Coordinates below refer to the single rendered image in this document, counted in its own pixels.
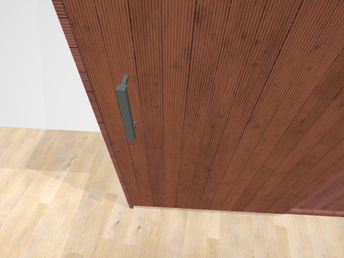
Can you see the wardrobe door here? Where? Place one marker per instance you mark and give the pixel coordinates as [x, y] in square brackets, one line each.
[239, 104]
[330, 196]

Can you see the handle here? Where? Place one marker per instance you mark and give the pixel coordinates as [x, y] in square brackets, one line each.
[125, 108]

